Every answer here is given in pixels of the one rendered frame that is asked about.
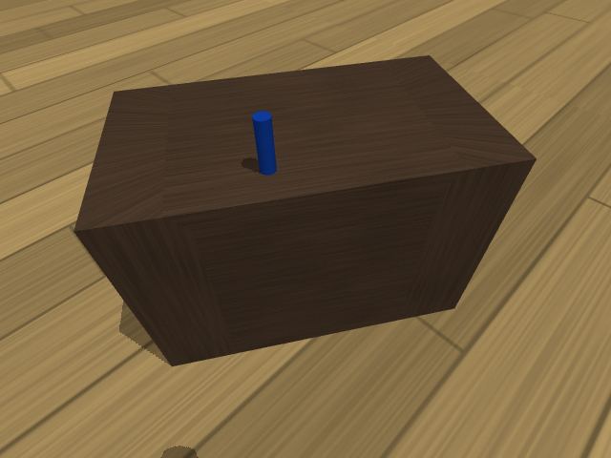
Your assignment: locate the can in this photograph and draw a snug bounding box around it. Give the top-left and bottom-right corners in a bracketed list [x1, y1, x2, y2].
[252, 111, 277, 176]

